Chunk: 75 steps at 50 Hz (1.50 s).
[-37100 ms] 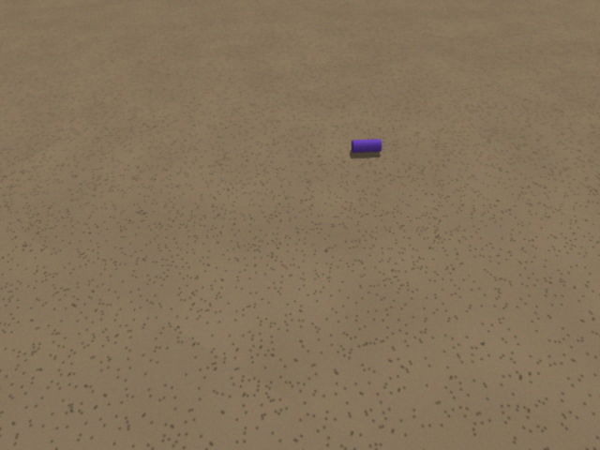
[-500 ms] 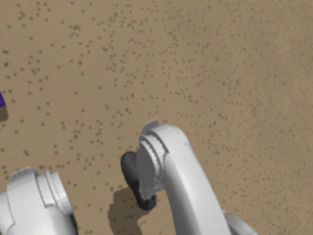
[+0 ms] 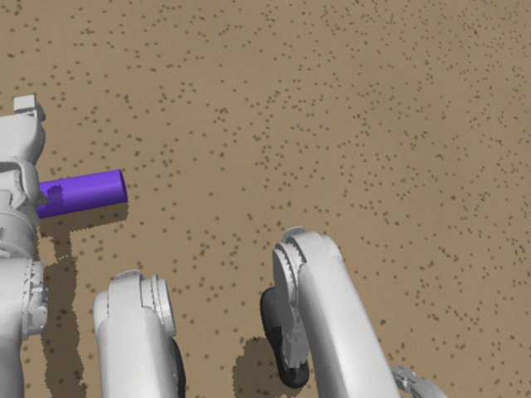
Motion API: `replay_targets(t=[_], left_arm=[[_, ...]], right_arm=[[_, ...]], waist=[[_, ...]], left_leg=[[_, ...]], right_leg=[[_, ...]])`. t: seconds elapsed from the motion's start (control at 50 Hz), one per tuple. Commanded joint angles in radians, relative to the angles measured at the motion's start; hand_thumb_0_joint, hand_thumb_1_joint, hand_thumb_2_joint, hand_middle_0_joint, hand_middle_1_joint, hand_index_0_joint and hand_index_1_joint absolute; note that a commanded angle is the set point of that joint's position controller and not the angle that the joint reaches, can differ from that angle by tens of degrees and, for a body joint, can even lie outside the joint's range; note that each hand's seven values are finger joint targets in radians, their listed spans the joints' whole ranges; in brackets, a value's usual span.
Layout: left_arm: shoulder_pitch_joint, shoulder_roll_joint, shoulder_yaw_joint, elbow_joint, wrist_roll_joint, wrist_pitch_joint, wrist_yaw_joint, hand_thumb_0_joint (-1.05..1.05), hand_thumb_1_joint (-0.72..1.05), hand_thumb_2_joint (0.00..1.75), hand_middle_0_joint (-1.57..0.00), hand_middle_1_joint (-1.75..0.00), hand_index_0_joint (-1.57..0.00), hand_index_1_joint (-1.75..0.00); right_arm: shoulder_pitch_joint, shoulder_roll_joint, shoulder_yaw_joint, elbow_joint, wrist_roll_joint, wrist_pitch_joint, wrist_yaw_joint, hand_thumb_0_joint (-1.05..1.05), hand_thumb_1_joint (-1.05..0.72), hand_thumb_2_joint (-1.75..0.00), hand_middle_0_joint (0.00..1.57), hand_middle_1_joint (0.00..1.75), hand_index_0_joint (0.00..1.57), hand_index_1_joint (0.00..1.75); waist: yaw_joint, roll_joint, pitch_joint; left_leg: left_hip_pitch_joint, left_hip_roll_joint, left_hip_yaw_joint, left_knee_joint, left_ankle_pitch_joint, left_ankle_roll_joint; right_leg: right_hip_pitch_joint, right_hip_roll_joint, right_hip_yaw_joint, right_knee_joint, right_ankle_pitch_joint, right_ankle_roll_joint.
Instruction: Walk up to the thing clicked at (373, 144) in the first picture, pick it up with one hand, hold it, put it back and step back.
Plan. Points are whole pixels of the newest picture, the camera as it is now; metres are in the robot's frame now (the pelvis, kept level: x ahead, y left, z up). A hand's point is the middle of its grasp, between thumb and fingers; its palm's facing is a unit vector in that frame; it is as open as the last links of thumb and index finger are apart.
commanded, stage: withdraw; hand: left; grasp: from above
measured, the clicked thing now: (82, 193) +0.50 +0.25 -0.31
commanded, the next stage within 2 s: home in 0.38 s
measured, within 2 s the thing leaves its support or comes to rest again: neither
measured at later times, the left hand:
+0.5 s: hand (49, 193) +0.46 +0.26 -0.18, palm faces -0.50 -0.05 -0.86, open 13.5 cm
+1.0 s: hand out of the picture +0.40 +0.26 -0.03, palm faces -0.35 -0.52 -0.78, open 9.1 cm
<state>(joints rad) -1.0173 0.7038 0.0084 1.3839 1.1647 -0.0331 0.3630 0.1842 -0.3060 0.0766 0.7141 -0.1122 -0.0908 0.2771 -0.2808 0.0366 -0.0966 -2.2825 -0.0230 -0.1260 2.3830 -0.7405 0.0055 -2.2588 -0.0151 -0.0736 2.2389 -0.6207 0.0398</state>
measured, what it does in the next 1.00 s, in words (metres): rises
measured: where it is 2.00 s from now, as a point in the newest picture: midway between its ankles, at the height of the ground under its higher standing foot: (233, 382)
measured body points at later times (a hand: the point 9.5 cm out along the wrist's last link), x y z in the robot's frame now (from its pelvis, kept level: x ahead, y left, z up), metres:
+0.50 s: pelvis -0.01 +0.00 +0.00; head +0.23 +0.07 +0.37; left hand +0.48 +0.26 -0.13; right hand +0.01 -0.29 -0.08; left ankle +0.06 +0.12 -0.31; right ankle +0.11 -0.13 -0.31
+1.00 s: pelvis +0.00 +0.00 +0.10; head +0.20 +0.05 +0.50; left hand +0.41 +0.29 +0.02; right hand +0.12 -0.26 -0.03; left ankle +0.06 +0.12 -0.31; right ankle +0.11 -0.13 -0.31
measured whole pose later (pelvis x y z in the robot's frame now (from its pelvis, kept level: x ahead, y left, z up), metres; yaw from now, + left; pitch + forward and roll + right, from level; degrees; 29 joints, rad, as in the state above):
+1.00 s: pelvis +0.00 +0.00 +0.10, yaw +4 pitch +37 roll -6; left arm -0.54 0.50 0.03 0.76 0.66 0.03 0.06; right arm 0.19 -0.28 -0.02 0.63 0.00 0.02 0.10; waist -0.13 0.07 -0.20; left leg -1.99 -0.02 -0.07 2.06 -0.71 0.02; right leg -1.98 -0.03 -0.04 1.96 -0.62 0.04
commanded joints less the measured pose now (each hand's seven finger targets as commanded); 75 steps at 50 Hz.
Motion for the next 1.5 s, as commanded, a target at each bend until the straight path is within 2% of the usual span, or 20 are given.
replay_targets(t=[0.0, 0.08, 0.16, 0.24, 0.34, 0.46, 0.52, 0.54, 0.6, 0.66, 0.74, 0.84, 0.92, 0.96, 1.04, 1.12, 1.2, 1.3, 1.32, 1.48], left_arm=[[-0.383, 0.078, -0.064, -0.111, -0.023, -0.012, -0.094, 0.0, -0.54, 1.05, -0.09, -1.05, -0.07, -1.07], [-0.362, 0.098, -0.076, -0.064, -0.018, -0.048, -0.162, 0.0, -0.53, 1.05, -0.09, -1.05, -0.07, -1.07], [-0.363, 0.165, -0.054, -0.06, 0.006, -0.089, -0.159, 0.0, -0.47, 1.0, -0.14, -1.0, -0.13, -1.02], [-0.379, 0.219, -0.026, -0.031, 0.038, -0.124, -0.103, 0.0, -0.46, 0.98, -0.15, -0.98, -0.14, -0.99], [-0.405, 0.226, -0.017, 0.033, 0.067, -0.163, -0.019, 0.0, -0.45, 0.96, -0.16, -0.95, -0.15, -0.96], [-0.505, 0.292, 0.041, -0.054, 0.107, -0.191, 0.082, 0.0, -0.44, 0.94, -0.16, -0.94, -0.16, -0.94], [-0.468, 0.307, 0.078, -0.136, 0.105, -0.172, 0.113, 0.0, -0.38, 0.89, -0.22, -0.72, -0.19, -0.74], [-0.455, 0.318, 0.098, -0.187, 0.09, -0.156, 0.119, 0.0, -0.32, 0.88, -0.22, -0.69, -0.19, -0.71], [-0.369, 0.286, 0.106, -0.231, 0.029, -0.104, 0.1, 0.0, -0.18, 0.9, -0.22, -0.67, -0.2, -0.69], [-0.306, 0.242, 0.101, -0.244, -0.048, -0.052, 0.044, 0.0, -0.04, 0.94, -0.22, -0.65, -0.2, -0.67], [-0.13, 0.145, 0.088, -0.36, -0.196, -0.002, -0.066, 0.0, 0.19, 0.95, -0.22, -0.57, -0.21, -0.59], [0.118, 0.033, 0.062, -0.607, -0.4, 0.035, -0.227, 0.0, 0.59, 0.93, -0.21, -0.41, -0.2, -0.42], [0.283, -0.021, 0.062, -0.81, -0.538, 0.052, -0.29, 0.0, 0.9, 0.9, -0.2, -0.3, -0.2, -0.3], [0.319, -0.036, 0.079, -0.888, -0.585, 0.058, -0.291, 0.0, 0.9, 0.9, -0.2, -0.3, -0.2, -0.3], [0.404, -0.096, 0.067, -1.002, -0.672, 0.077, -0.28, 0.0, 0.9, 0.9, -0.2, -0.3, -0.2, -0.3], [0.517, -0.143, 0.063, -1.126, -0.77, 0.116, -0.27, 0.0, 0.9, 0.9, -0.2, -0.3, -0.2, -0.3], [0.662, -0.204, 0.04, -1.171, -0.881, 0.172, -0.264, 0.0, 0.9, 0.9, -0.2, -0.3, -0.2, -0.3], [0.82, -0.225, 0.062, -1.289, -1.017, 0.232, -0.253, 0.0, 0.9, 0.9, -0.2, -0.3, -0.2, -0.3], [0.851, -0.247, 0.052, -1.278, -1.039, 0.244, -0.252, 0.0, 0.9, 0.9, -0.2, -0.3, -0.2, -0.3], [1.065, -0.318, 0.084, -1.418, -1.165, 0.332, -0.251, 0.0, 0.9, 0.9, -0.2, -0.3, -0.2, -0.3]], right_arm=[[0.254, -0.276, -0.095, -0.006, 0.021, 0.043, -0.06, 0.0, -0.91, -0.91, 0.2, 0.3, 0.2, 0.3], [0.227, -0.263, -0.085, -0.042, 0.02, 0.07, -0.122, 0.0, -0.91, -0.91, 0.2, 0.3, 0.2, 0.3], [0.206, -0.238, -0.061, -0.061, 0.016, 0.082, -0.165, 0.0, -0.91, -0.91, 0.2, 0.3, 0.2, 0.3], [0.189, -0.235, -0.045, -0.065, 0.007, 0.083, -0.186, 0.0, -0.9, -0.9, 0.2, 0.3, 0.2, 0.3], [0.197, -0.242, -0.024, -0.053, -0.005, 0.06, -0.187, 0.0, -0.9, -0.9, 0.2, 0.3, 0.2, 0.3], [0.241, -0.254, -0.039, -0.035, -0.036, 0.018, -0.178, 0.0, -0.9, -0.9, 0.2, 0.3, 0.2, 0.3], [0.263, -0.262, -0.065, -0.031, -0.041, 0.005, -0.169, 0.0, -0.89, -0.89, 0.2, 0.3, 0.2, 0.3], [0.264, -0.265, -0.077, -0.033, -0.034, 0.006, -0.168, 0.0, -0.89, -0.89, 0.2, 0.3, 0.2, 0.3], [0.279, -0.258, -0.105, -0.034, -0.016, 0.012, -0.156, 0.0, -0.89, -0.9, 0.2, 0.3, 0.2, 0.3], [0.302, -0.249, -0.13, -0.024, 0.009, 0.025, -0.146, 0.0, -0.89, -0.9, 0.2, 0.3, 0.2, 0.3], [0.29, -0.235, -0.155, -0.041, 0.05, 0.056, -0.143, 0.0, -0.89, -0.9, 0.2, 0.3, 0.2, 0.3], [0.207, -0.212, -0.165, -0.115, 0.093, 0.087, -0.163, 0.0, -0.9, -0.9, 0.2, 0.3, 0.2, 0.3], [0.143, -0.18, -0.167, -0.159, 0.113, 0.089, -0.189, 0.0, -0.9, -0.9, 0.2, 0.3, 0.2, 0.3], [0.122, -0.168, -0.173, -0.167, 0.118, 0.086, -0.201, 0.0, -0.9, -0.9, 0.2, 0.3, 0.2, 0.3], [0.065, -0.147, -0.172, -0.191, 0.13, 0.066, -0.229, 0.0, -0.9, -0.9, 0.2, 0.3, 0.2, 0.3], [0.017, -0.135, -0.167, -0.222, 0.139, 0.037, -0.262, 0.0, -0.9, -0.9, 0.2, 0.3, 0.2, 0.3], [-0.034, -0.114, -0.15, -0.235, 0.149, 0.007, -0.297, 0.0, -0.9, -0.9, 0.2, 0.3, 0.2, 0.3], [-0.062, -0.091, -0.13, -0.265, 0.155, -0.023, -0.335, 0.0, -0.9, -0.9, 0.2, 0.3, 0.2, 0.3], [-0.064, -0.084, -0.125, -0.266, 0.156, -0.028, -0.342, 0.0, -0.9, -0.9, 0.2, 0.3, 0.2, 0.3], [-0.018, -0.045, -0.086, -0.287, 0.159, -0.069, -0.405, 0.0, -0.9, -0.9, 0.2, 0.3, 0.2, 0.3]], waist=[[-0.08, 0.205, -0.56], [-0.064, 0.116, -0.483], [-0.04, 0.122, -0.512], [-0.027, 0.142, -0.537], [-0.045, 0.194, -0.536], [-0.056, 0.339, -0.666], [-0.041, 0.412, -0.739], [-0.014, 0.439, -0.801], [0.013, 0.461, -0.89], [0.034, 0.397, -0.872], [0.083, 0.32, -0.861], [0.1, 0.162, -0.717], [0.136, 0.094, -0.715], [0.149, 0.108, -0.706], [0.161, 0.123, -0.631], [0.18, 0.112, -0.655], [0.175, 0.078, -0.556], [0.189, 0.059, -0.502], [0.177, 0.038, -0.473], [0.202, 0.058, -0.419]], left_leg=[[0.43, -0.008, 0.055, -0.338, 0.185, 0.02], [0.367, -0.022, 0.09, -0.349, 0.129, 0.025], [0.363, -0.026, 0.112, -0.353, 0.14, 0.028], [0.356, -0.025, 0.114, -0.337, 0.152, 0.028], [0.366, -0.02, 0.097, -0.323, 0.139, 0.025], [0.494, -0.013, 0.088, -0.283, 0.205, 0.01], [0.571, -0.011, 0.09, -0.285, 0.257, -0.001], [0.608, -0.013, 0.092, -0.303, 0.272, -0.002], [0.661, -0.009, 0.097, -0.337, 0.316, -0.004], [0.64, -0.01, 0.1, -0.365, 0.304, 0.008], [0.672, -0.009, 0.084, -0.442, 0.31, 0.011], [0.62, -0.011, 0.065, -0.54, 0.245, 0.024], [0.689, -0.002, 0.065, -0.605, 0.266, 0.025], [0.743, 0.001, 0.058, -0.641, 0.263, 0.02], [0.84, 0.01, 0.05, -0.762, 0.171, 0.016], [0.955, 0.011, 0.046, -0.852, 0.139, 0.013], [1.013, 0.014, 0.045, -0.948, 0.093, 0.015], [1.129, 0.013, 0.048, -1.054, 0.128, 0.016], [1.142, 0.014, 0.047, -1.075, 0.123, 0.017], [1.376, 0.023, 0.048, -1.25, 0.308, 0.01]], right_leg=[[0.396, 0.04, -0.076, -0.256, 0.16, -0.089], [0.444, 0.034, -0.052, -0.316, 0.072, -0.093], [0.486, 0.03, -0.033, -0.319, 0.068, -0.084], [0.48, 0.031, -0.023, -0.298, 0.064, -0.086], [0.412, 0.029, -0.048, -0.25, 0.07, -0.083], [0.365, 0.026, -0.073, -0.181, 0.142, -0.084], [0.359, 0.017, -0.078, -0.158, 0.189, -0.089], [0.365, 0.013, -0.074, -0.159, 0.204, -0.09], [0.417, 0.011, -0.069, -0.171, 0.243, -0.091], [0.446, 0.014, -0.062, -0.21, 0.237, -0.09], [0.511, 0.013, -0.051, -0.275, 0.226, -0.088], [0.609, 0.016, -0.033, -0.4, 0.194, -0.082], [0.716, 0.012, -0.011, -0.476, 0.217, -0.073], [0.73, 0.008, -0.004, -0.51, 0.208, -0.077], [0.761, 0.005, 0.007, -0.608, 0.135, -0.074], [0.865, 0.006, 0.015, -0.697, 0.115, -0.069], [0.948, 0.01, 0.026, -0.805, 0.07, -0.062], [1.091, 0.011, 0.04, -0.933, 0.091, -0.057], [1.11, 0.013, 0.042, -0.961, 0.088, -0.056], [1.347, 0.018, 0.037, -1.134, 0.24, -0.055]])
